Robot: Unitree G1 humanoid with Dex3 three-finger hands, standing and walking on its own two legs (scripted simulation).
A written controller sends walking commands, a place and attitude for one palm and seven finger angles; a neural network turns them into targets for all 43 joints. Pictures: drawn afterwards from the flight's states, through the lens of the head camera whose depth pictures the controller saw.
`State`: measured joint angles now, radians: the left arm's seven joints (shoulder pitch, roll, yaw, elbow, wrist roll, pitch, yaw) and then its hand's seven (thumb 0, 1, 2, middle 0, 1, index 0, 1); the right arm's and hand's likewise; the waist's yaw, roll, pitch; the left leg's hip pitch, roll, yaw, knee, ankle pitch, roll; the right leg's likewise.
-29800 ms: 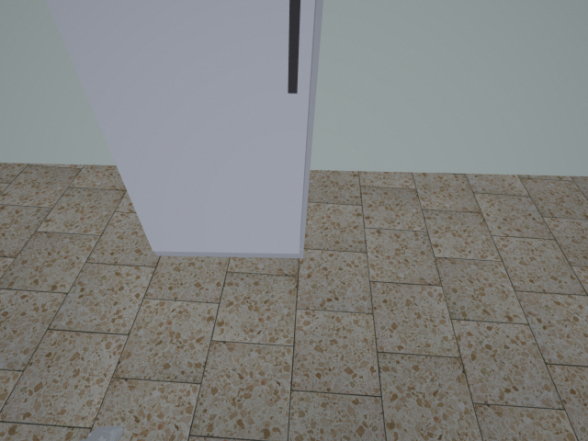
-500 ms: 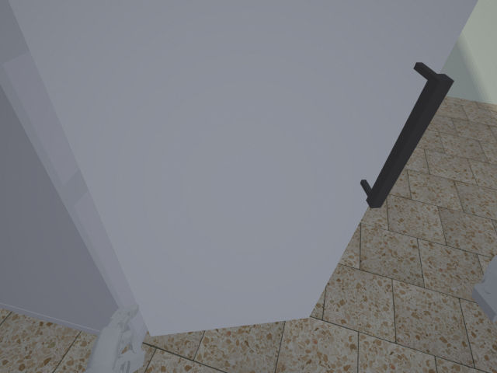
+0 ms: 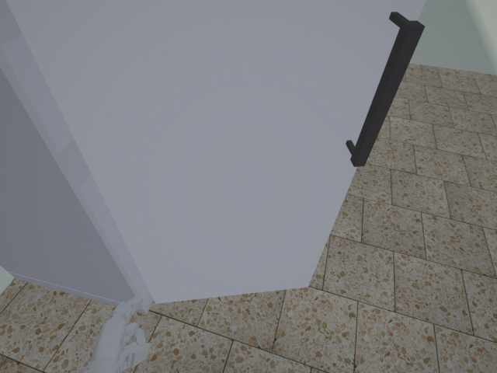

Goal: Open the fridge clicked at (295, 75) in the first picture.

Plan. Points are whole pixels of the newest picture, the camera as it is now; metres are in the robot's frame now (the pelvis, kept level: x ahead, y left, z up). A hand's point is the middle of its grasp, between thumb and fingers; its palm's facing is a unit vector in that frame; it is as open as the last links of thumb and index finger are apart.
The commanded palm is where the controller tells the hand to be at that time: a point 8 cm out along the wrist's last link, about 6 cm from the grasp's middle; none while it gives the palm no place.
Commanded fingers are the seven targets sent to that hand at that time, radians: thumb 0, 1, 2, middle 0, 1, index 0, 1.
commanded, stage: step back with the hand held close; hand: right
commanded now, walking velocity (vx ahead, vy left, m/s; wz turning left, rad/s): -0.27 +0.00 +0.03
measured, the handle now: (374, 99) +0.53 -0.20 +0.20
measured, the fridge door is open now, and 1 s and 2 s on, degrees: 69 69 69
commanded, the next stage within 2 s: stop stepping back and stand still in 0.56 s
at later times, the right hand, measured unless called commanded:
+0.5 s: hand out of the picture +0.09 -0.27 +0.18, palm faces +0.51 +0.76 -0.41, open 7.4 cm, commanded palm +0.05 -0.30 +0.19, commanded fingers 0.00 -0.90 -0.90 0.20 0.30 0.20 0.30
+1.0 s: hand out of the picture -0.04 -0.28 +0.19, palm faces +0.48 +0.79 -0.37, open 7.4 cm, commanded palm -0.08 -0.31 +0.19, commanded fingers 0.00 -0.90 -0.90 0.20 0.30 0.20 0.30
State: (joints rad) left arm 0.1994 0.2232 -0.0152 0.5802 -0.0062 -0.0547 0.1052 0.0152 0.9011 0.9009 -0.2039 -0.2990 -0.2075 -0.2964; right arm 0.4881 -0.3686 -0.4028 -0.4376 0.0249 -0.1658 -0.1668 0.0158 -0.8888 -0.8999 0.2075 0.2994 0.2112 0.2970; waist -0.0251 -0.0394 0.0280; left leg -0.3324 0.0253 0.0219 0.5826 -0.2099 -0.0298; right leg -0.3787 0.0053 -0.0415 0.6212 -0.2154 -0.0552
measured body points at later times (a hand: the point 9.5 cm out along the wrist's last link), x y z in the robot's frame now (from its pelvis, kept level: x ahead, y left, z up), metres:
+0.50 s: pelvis -0.09 +0.00 +0.01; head -0.08 -0.01 +0.46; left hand +0.09 +0.22 -0.08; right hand +0.06 -0.31 +0.20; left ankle -0.10 +0.11 -0.72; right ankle +0.00 -0.10 -0.70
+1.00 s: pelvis -0.24 -0.01 +0.01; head -0.27 -0.03 +0.46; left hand -0.12 +0.25 -0.07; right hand -0.07 -0.32 +0.21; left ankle -0.18 +0.10 -0.72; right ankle -0.22 -0.12 -0.70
